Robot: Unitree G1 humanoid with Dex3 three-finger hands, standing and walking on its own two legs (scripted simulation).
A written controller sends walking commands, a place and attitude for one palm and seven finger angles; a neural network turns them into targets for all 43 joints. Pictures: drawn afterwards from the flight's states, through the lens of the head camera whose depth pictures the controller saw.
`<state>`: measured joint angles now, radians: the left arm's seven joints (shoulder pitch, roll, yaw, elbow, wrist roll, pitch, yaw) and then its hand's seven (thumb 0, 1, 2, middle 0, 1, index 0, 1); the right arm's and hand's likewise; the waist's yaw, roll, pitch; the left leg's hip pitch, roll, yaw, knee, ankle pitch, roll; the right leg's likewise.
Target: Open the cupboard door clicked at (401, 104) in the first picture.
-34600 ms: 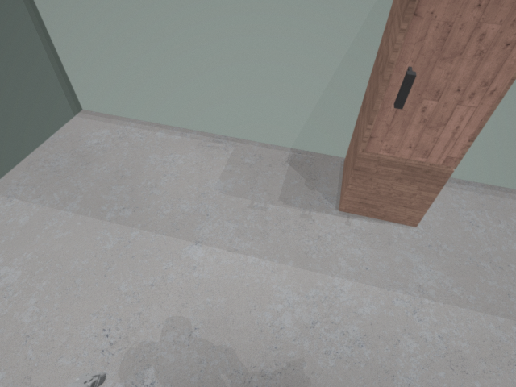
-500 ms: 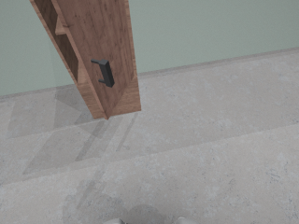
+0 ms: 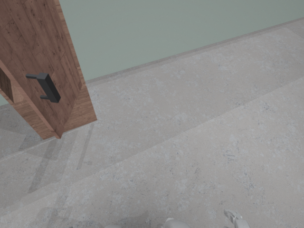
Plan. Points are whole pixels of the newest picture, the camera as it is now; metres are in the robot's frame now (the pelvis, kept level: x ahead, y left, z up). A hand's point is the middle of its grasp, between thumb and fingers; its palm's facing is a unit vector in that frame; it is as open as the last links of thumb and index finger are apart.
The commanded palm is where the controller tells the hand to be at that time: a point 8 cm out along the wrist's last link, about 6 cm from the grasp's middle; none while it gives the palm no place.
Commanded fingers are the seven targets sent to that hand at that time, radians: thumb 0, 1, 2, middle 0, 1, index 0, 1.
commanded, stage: walk to a spot facing it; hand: left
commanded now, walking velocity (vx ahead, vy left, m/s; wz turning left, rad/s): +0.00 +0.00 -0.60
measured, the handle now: (43, 88) +0.50 +0.42 -0.03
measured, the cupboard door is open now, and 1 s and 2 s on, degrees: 57 57 57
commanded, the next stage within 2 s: turn to face it in 1.90 s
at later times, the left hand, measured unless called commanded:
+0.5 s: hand (112, 212) +0.17 +0.12 -0.16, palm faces -0.28 -0.94 -0.21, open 7.4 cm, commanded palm none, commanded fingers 0.00 0.90 0.90 -0.20 -0.30 -0.20 -0.30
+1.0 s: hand (182, 122) +0.50 -0.09 -0.15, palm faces -0.60 -0.78 -0.19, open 7.4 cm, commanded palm none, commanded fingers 0.00 0.90 0.90 -0.20 -0.30 -0.20 -0.30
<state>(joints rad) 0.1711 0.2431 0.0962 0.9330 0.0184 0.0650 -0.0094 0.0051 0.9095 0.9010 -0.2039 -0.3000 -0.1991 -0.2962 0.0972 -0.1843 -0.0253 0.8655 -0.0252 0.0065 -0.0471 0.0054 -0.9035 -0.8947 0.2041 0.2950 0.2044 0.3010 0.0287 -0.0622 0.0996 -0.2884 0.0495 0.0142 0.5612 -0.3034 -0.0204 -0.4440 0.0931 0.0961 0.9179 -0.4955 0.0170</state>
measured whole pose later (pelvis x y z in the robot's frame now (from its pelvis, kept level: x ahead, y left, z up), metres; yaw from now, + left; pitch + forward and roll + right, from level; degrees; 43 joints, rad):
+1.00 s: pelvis +0.27 -0.15 +0.00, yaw -32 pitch +2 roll +1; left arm 0.02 0.21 0.06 0.93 0.03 0.00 -0.06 0.01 0.91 0.90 -0.20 -0.30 -0.19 -0.30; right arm 0.49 -0.16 -0.01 1.08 -0.04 -0.05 -0.02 0.01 -0.90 -0.89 0.20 0.30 0.20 0.30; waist -0.08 0.00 0.09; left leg 0.00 0.12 0.24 0.42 -0.42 -0.08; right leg -0.49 -0.04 -0.12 0.64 -0.21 -0.05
